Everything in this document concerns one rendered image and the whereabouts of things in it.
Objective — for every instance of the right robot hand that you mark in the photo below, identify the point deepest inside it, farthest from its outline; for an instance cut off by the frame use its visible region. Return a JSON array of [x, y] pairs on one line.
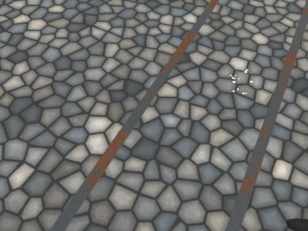
[[298, 224]]

